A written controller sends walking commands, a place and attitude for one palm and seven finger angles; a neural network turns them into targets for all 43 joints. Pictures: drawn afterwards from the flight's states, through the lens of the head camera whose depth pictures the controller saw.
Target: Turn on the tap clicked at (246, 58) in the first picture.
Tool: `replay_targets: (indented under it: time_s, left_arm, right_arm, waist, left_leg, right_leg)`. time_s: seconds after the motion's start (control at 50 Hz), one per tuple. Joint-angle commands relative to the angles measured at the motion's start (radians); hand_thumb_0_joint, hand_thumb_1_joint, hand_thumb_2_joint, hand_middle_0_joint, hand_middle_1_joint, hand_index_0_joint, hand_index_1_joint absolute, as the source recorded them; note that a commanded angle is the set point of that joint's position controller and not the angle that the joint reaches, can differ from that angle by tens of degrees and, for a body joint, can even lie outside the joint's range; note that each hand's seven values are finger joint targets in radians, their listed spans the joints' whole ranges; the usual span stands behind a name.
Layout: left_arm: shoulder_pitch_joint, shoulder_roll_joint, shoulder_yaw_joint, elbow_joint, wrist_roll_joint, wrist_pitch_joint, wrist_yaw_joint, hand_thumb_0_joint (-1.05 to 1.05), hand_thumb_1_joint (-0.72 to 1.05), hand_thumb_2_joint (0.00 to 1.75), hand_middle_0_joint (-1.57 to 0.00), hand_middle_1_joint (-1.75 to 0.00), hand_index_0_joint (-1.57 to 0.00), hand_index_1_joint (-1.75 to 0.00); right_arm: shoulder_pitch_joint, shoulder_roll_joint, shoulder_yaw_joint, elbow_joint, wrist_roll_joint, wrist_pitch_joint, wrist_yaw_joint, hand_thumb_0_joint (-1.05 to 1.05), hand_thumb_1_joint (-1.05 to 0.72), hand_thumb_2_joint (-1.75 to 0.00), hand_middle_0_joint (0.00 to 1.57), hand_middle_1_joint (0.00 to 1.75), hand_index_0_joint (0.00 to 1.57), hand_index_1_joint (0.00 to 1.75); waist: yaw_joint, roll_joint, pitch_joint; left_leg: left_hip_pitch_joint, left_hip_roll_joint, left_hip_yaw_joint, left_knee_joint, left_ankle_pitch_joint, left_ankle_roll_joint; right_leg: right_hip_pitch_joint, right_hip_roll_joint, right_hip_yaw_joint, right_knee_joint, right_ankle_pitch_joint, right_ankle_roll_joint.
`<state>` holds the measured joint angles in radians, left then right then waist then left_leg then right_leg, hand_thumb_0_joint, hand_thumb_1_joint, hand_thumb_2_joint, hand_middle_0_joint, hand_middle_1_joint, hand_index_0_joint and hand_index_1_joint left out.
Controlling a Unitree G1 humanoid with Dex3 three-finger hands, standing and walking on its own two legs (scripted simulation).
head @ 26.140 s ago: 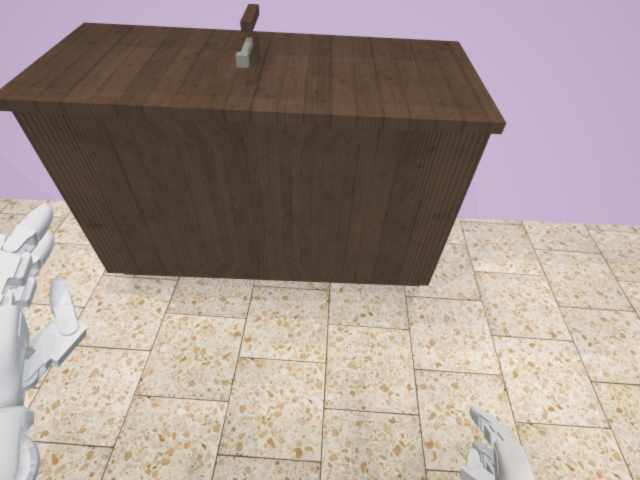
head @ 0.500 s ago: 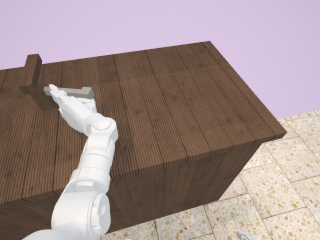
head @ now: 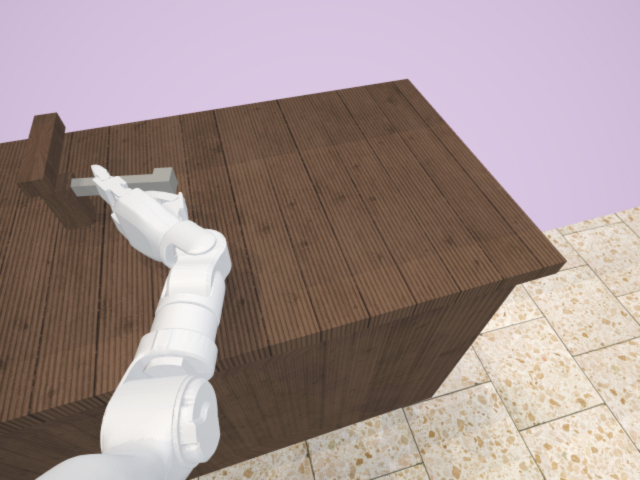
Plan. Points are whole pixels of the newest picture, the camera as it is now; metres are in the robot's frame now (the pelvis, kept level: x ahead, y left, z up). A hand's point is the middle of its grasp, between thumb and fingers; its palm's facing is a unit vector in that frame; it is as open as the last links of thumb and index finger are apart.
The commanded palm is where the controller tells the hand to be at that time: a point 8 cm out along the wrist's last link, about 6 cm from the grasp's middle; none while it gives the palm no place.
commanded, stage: lift the hand up off the lever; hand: left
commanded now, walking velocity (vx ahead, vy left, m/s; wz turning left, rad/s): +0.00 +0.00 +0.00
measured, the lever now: (164, 182) +0.48 +0.21 +0.11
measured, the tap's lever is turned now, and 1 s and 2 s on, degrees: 78 78 78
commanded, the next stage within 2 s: none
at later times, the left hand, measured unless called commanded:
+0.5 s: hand (175, 196) +0.44 +0.18 +0.13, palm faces +0.80 -0.60 -0.10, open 7.8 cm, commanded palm +0.38 +0.19 +0.13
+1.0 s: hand (162, 195) +0.41 +0.19 +0.15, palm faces +0.79 -0.61 -0.06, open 7.8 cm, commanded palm +0.36 +0.19 +0.15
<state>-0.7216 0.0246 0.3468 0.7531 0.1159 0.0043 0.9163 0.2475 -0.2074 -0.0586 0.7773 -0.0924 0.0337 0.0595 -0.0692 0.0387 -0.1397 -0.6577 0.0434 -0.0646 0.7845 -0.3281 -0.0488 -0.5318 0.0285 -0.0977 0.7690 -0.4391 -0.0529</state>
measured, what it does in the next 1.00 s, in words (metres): stands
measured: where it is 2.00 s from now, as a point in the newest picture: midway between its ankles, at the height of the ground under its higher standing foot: outside the picture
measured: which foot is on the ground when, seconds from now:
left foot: down 0.00-1.00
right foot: down 0.00-1.00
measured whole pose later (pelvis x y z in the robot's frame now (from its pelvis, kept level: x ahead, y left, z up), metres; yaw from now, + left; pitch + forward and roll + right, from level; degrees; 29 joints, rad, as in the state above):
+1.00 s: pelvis +0.00 +0.00 +0.01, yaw +1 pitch +5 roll -1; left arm -0.60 -0.03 0.25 0.49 0.07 0.19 0.87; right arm 0.18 -0.20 -0.04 0.77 -0.06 0.03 0.03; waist -0.02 0.04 -0.11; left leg -0.48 0.04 -0.06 0.67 -0.28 -0.05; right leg -0.35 0.03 -0.10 0.65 -0.40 -0.05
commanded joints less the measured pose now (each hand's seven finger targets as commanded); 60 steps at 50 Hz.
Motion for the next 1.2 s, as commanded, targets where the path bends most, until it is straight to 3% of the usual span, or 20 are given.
replay_targets:
  time_s: [0.0, 0.08, 0.14, 0.18, 0.26, 0.34, 0.38, 0.42, 0.58, 0.64, 0.68, 0.74, 0.8, 0.84, 0.9, 0.94, 1.02, 1.04, 1.14, 1.18]
  left_arm:
    - [-0.457, 0.131, -0.049, -0.258, 0.033, -0.036, 0.003, 0.00, 0.90, 0.90, -0.15, -0.15, -0.15, -0.15]
    - [-0.472, 0.103, -0.078, -0.273, 0.045, -0.020, 0.007, 0.00, 0.90, 0.90, -0.15, -0.15, -0.15, -0.15]
    - [-0.417, 0.135, -0.042, -0.276, 0.044, -0.003, 0.009, 0.00, 0.90, 0.90, -0.15, -0.15, -0.15, -0.15]
    - [-0.403, 0.088, -0.084, -0.292, 0.036, 0.008, 0.003, 0.00, 0.90, 0.90, -0.15, -0.15, -0.15, -0.15]
    - [-0.440, 0.082, -0.092, -0.281, 0.028, 0.031, 0.002, 0.00, 0.90, 0.90, -0.15, -0.15, -0.15, -0.15]
    - [-0.415, 0.127, -0.051, -0.312, 0.032, 0.033, 0.005, 0.00, 0.90, 0.90, -0.15, -0.15, -0.15, -0.15]
    - [-0.438, 0.076, -0.105, -0.331, 0.038, 0.039, -0.001, 0.00, 0.90, 0.90, -0.15, -0.15, -0.15, -0.15]
    - [-0.437, 0.087, -0.099, -0.311, 0.035, 0.052, -0.001, 0.00, 0.90, 0.90, -0.15, -0.15, -0.15, -0.15]
    - [-0.460, 0.081, -0.111, -0.340, 0.026, 0.068, -0.008, 0.00, 0.90, 0.90, -0.15, -0.15, -0.15, -0.15]
    - [-0.435, 0.134, -0.057, -0.345, 0.024, 0.073, -0.005, 0.00, 0.90, 0.90, -0.15, -0.15, -0.15, -0.15]
    - [-0.411, 0.105, -0.085, -0.387, 0.018, 0.074, -0.012, 0.00, 0.90, 0.90, -0.15, -0.15, -0.15, -0.15]
    - [-0.355, 0.132, -0.060, -0.403, 0.016, 0.089, -0.020, 0.00, 0.90, 0.90, -0.15, -0.15, -0.15, -0.15]
    - [-0.341, 0.072, -0.118, -0.445, 0.002, 0.105, -0.033, 0.00, 0.90, 0.90, -0.15, -0.15, -0.15, -0.15]
    - [-0.313, 0.082, -0.112, -0.450, -0.005, 0.117, -0.040, 0.00, 0.90, 0.90, -0.15, -0.15, -0.15, -0.15]
    - [-0.324, 0.031, -0.166, -0.489, -0.015, 0.126, -0.045, 0.00, 0.90, 0.90, -0.15, -0.15, -0.15, -0.15]
    - [-0.318, 0.057, -0.139, -0.479, -0.018, 0.133, -0.042, 0.00, 0.90, 0.90, -0.15, -0.15, -0.15, -0.15]
    - [-0.374, 0.035, -0.171, -0.484, -0.012, 0.146, -0.034, 0.00, 0.90, 0.90, -0.15, -0.15, -0.15, -0.15]
    - [-0.388, 0.073, -0.134, -0.467, -0.008, 0.148, -0.029, 0.00, 0.90, 0.90, -0.15, -0.15, -0.15, -0.15]
    - [-0.422, 0.083, -0.124, -0.434, 0.000, 0.155, -0.022, 0.00, 0.90, 0.90, -0.15, -0.15, -0.15, -0.15]
    - [-0.421, 0.044, -0.155, -0.432, -0.004, 0.157, -0.023, 0.00, 0.90, 0.90, -0.15, -0.15, -0.15, -0.15]
  right_arm:
    - [-0.045, -0.128, -0.032, -0.120, 0.006, -0.040, -0.008, 0.00, -0.90, -0.90, 0.20, 0.30, 0.20, 0.30]
    - [-0.055, -0.123, -0.029, -0.117, 0.005, -0.045, -0.006, 0.00, -0.90, -0.90, 0.20, 0.30, 0.20, 0.30]
    - [-0.059, -0.128, -0.032, -0.116, 0.004, -0.042, -0.009, 0.00, -0.90, -0.90, 0.20, 0.30, 0.20, 0.30]
    - [-0.068, -0.120, -0.028, -0.129, 0.007, -0.041, -0.008, 0.00, -0.90, -0.90, 0.20, 0.30, 0.20, 0.30]
    - [-0.085, -0.122, -0.022, -0.124, 0.012, -0.042, -0.013, 0.00, -0.90, -0.90, 0.20, 0.30, 0.20, 0.30]
    - [-0.091, -0.121, -0.027, -0.125, 0.011, -0.041, -0.021, 0.00, -0.90, -0.90, 0.20, 0.30, 0.20, 0.30]
    - [-0.094, -0.112, -0.022, -0.131, 0.012, -0.041, -0.017, 0.00, -0.90, -0.90, 0.20, 0.30, 0.20, 0.30]
    - [-0.100, -0.115, -0.020, -0.127, 0.015, -0.039, -0.019, 0.00, -0.90, -0.90, 0.20, 0.30, 0.20, 0.30]
    - [-0.118, -0.114, -0.018, -0.126, 0.019, -0.044, -0.025, 0.00, -0.90, -0.90, 0.20, 0.30, 0.20, 0.30]
    - [-0.114, -0.119, -0.021, -0.123, 0.017, -0.044, -0.032, 0.00, -0.90, -0.90, 0.20, 0.30, 0.20, 0.30]
    - [-0.121, -0.110, -0.018, -0.139, 0.019, -0.044, -0.030, 0.00, -0.90, -0.90, 0.20, 0.30, 0.20, 0.30]
    - [-0.121, -0.118, -0.022, -0.140, 0.020, -0.039, -0.033, 0.00, -0.90, -0.90, 0.20, 0.30, 0.20, 0.30]
    - [-0.135, -0.111, -0.015, -0.153, 0.027, -0.043, -0.032, 0.00, -0.90, -0.90, 0.20, 0.30, 0.20, 0.30]
    - [-0.148, -0.117, -0.017, -0.148, 0.030, -0.043, -0.036, 0.00, -0.90, -0.90, 0.20, 0.30, 0.20, 0.30]
    - [-0.170, -0.109, -0.009, -0.152, 0.035, -0.054, -0.034, 0.00, -0.90, -0.90, 0.20, 0.30, 0.20, 0.30]
    - [-0.177, -0.113, -0.011, -0.142, 0.035, -0.057, -0.039, 0.00, -0.90, -0.90, 0.20, 0.30, 0.20, 0.30]
    - [-0.205, -0.100, -0.003, -0.135, 0.036, -0.062, -0.040, 0.00, -0.90, -0.90, 0.20, 0.30, 0.20, 0.30]
    - [-0.196, -0.106, -0.006, -0.123, 0.034, -0.060, -0.043, 0.00, -0.90, -0.90, 0.20, 0.30, 0.20, 0.30]
    - [-0.208, -0.099, -0.003, -0.119, 0.033, -0.058, -0.047, 0.00, -0.90, -0.90, 0.20, 0.30, 0.20, 0.30]
    - [-0.213, -0.094, 0.001, -0.130, 0.033, -0.061, -0.043, 0.00, -0.90, -0.90, 0.20, 0.30, 0.20, 0.30]
  waist:
    - [-0.007, -0.044, -0.339]
    - [-0.008, -0.026, -0.325]
    - [0.011, -0.032, -0.339]
    - [0.006, -0.047, -0.337]
    - [0.000, -0.056, -0.289]
    - [0.021, -0.066, -0.327]
    - [0.013, -0.031, -0.324]
    - [0.006, -0.062, -0.300]
    - [0.008, -0.048, -0.298]
    - [0.027, -0.053, -0.318]
    - [0.031, -0.053, -0.341]
    - [0.044, -0.063, -0.336]
    - [0.037, -0.064, -0.303]
    - [0.042, -0.068, -0.272]
    - [0.041, -0.058, -0.255]
    - [0.049, -0.076, -0.235]
    - [0.042, -0.051, -0.232]
    - [0.047, -0.070, -0.233]
    - [0.051, -0.051, -0.244]
    - [0.048, -0.058, -0.257]
  left_leg:
    - [0.265, -0.036, 0.052, -0.036, 0.305, 0.064]
    - [0.286, -0.034, 0.049, -0.045, 0.309, 0.060]
    - [0.291, -0.034, 0.049, -0.051, 0.326, 0.057]
    - [0.300, -0.033, 0.053, -0.053, 0.339, 0.058]
    - [0.296, -0.035, 0.050, -0.070, 0.302, 0.059]
    - [0.300, -0.037, 0.053, -0.074, 0.318, 0.058]
    - [0.322, -0.037, 0.055, -0.068, 0.337, 0.057]
    - [0.307, -0.036, 0.055, -0.074, 0.314, 0.057]
    - [0.330, -0.037, 0.051, -0.085, 0.313, 0.058]
    - [0.328, -0.039, 0.052, -0.094, 0.324, 0.057]
    - [0.339, -0.040, 0.060, -0.089, 0.349, 0.058]
    - [0.344, -0.039, 0.057, -0.098, 0.372, 0.057]
    - [0.362, -0.036, 0.065, -0.105, 0.375, 0.058]
    - [0.366, -0.033, 0.057, -0.119, 0.363, 0.057]
    - [0.381, -0.035, 0.060, -0.130, 0.345, 0.057]
    - [0.377, -0.036, 0.050, -0.145, 0.328, 0.056]
    - [0.385, -0.038, 0.058, -0.151, 0.301, 0.054]
    - [0.387, -0.038, 0.048, -0.161, 0.301, 0.052]
    - [0.381, -0.039, 0.049, -0.167, 0.277, 0.050]
    - [0.387, -0.041, 0.056, -0.161, 0.284, 0.052]
  right_leg:
    - [0.109, -0.022, 0.023, -0.134, 0.444, 0.036]
    - [0.093, -0.020, 0.016, -0.135, 0.417, 0.030]
    - [0.120, -0.020, 0.016, -0.137, 0.438, 0.028]
    - [0.128, -0.021, 0.014, -0.139, 0.456, 0.030]
    - [0.113, -0.023, 0.015, -0.159, 0.415, 0.031]
    - [0.155, -0.025, 0.019, -0.160, 0.445, 0.031]
    - [0.141, -0.026, 0.018, -0.157, 0.453, 0.029]
    - [0.143, -0.028, 0.018, -0.169, 0.441, 0.032]
    - [0.144, -0.028, 0.019, -0.180, 0.427, 0.029]
    - [0.176, -0.028, 0.021, -0.181, 0.449, 0.030]
    - [0.202, -0.032, 0.024, -0.178, 0.493, 0.033]
    - [0.230, -0.033, 0.019, -0.181, 0.526, 0.031]
    - [0.227, -0.033, 0.016, -0.196, 0.531, 0.033]
    - [0.224, -0.031, 0.012, -0.210, 0.498, 0.029]
    - [0.215, -0.032, 0.013, -0.224, 0.468, 0.029]
    - [0.214, -0.030, 0.009, -0.234, 0.435, 0.028]
    - [0.196, -0.033, 0.017, -0.244, 0.391, 0.028]
    - [0.202, -0.031, 0.012, -0.245, 0.381, 0.026]
    - [0.199, -0.031, 0.019, -0.247, 0.347, 0.025]
    - [0.200, -0.033, 0.021, -0.245, 0.363, 0.027]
